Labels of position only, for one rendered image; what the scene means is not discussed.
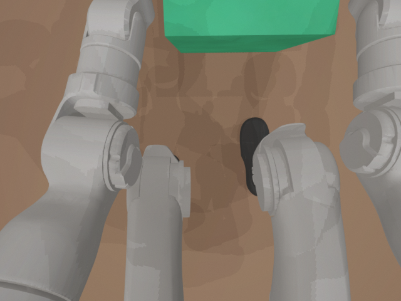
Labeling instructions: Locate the left robot shin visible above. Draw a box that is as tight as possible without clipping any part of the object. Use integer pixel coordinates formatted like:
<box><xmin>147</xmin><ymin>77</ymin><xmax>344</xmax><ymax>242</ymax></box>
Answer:
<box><xmin>127</xmin><ymin>145</ymin><xmax>179</xmax><ymax>212</ymax></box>

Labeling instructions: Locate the right robot forearm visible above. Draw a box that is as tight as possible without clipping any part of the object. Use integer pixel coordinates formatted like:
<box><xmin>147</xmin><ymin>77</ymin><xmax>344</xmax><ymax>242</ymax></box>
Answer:
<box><xmin>348</xmin><ymin>0</ymin><xmax>401</xmax><ymax>111</ymax></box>

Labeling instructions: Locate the robot right upper arm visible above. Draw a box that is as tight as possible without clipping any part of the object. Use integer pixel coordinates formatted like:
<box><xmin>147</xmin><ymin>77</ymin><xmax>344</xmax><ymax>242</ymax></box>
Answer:
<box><xmin>340</xmin><ymin>107</ymin><xmax>401</xmax><ymax>267</ymax></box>

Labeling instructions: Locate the right robot thigh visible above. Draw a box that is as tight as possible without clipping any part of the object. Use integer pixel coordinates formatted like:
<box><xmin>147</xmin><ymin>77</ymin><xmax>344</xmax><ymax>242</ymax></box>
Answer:
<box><xmin>254</xmin><ymin>136</ymin><xmax>351</xmax><ymax>301</ymax></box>

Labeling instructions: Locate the robot left upper arm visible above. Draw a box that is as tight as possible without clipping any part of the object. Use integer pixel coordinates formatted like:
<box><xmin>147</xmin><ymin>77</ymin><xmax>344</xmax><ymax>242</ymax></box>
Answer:
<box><xmin>0</xmin><ymin>115</ymin><xmax>142</xmax><ymax>301</ymax></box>

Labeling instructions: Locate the carton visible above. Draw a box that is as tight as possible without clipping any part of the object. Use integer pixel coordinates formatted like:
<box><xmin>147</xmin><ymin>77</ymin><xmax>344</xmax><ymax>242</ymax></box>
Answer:
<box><xmin>163</xmin><ymin>0</ymin><xmax>340</xmax><ymax>53</ymax></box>

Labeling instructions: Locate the left robot forearm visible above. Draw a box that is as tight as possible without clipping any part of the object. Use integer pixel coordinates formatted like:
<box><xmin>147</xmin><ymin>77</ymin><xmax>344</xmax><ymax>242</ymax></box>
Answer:
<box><xmin>41</xmin><ymin>0</ymin><xmax>155</xmax><ymax>171</ymax></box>

